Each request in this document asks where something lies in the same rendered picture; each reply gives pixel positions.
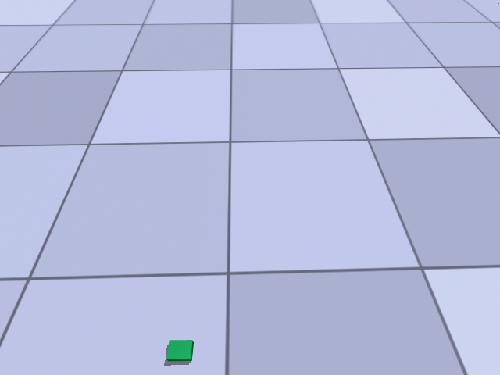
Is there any small box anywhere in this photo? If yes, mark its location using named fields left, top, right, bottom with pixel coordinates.
left=166, top=340, right=194, bottom=361

